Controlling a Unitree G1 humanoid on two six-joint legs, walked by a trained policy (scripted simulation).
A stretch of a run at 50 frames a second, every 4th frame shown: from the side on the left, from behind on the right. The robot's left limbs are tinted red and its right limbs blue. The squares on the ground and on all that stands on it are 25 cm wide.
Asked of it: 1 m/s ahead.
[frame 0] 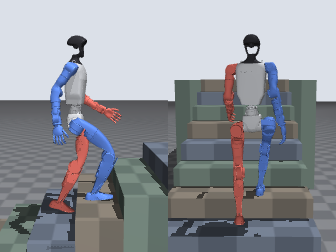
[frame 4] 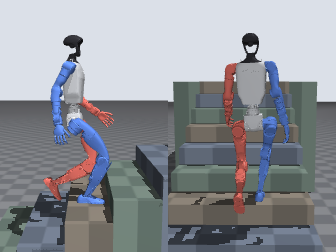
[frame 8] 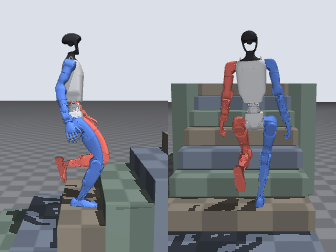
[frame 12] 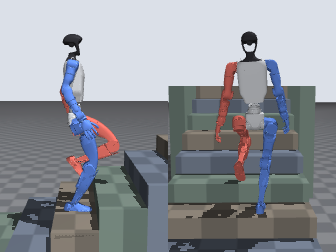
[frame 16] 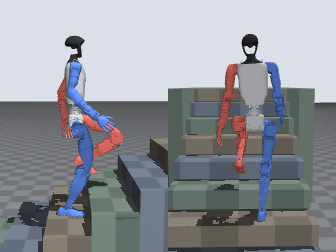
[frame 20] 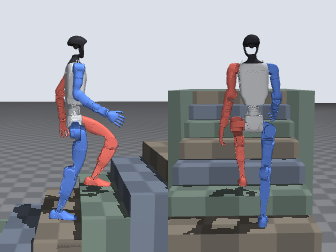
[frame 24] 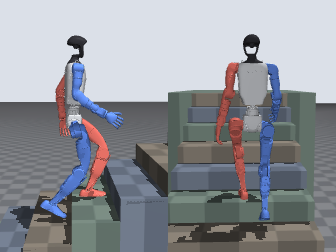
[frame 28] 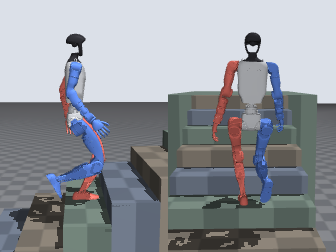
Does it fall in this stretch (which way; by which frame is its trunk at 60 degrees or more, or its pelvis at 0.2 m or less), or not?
no
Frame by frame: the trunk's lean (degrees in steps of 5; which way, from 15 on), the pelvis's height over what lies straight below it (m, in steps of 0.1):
0: 0, 0.8
4: 0, 0.7
8: 5, 0.7
12: 5, 0.7
16: 5, 0.8
20: 5, 0.8
24: 5, 0.7
28: 0, 0.7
